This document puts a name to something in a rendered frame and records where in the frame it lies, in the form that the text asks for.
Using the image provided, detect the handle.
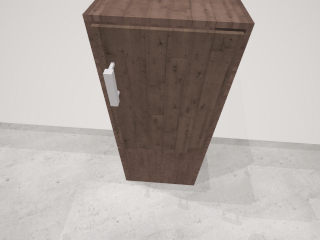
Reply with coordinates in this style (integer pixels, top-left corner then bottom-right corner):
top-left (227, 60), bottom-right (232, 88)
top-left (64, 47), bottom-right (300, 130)
top-left (103, 62), bottom-right (120, 107)

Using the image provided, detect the cupboard door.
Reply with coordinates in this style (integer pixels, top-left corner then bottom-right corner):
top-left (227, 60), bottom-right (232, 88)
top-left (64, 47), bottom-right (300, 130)
top-left (90, 23), bottom-right (245, 154)

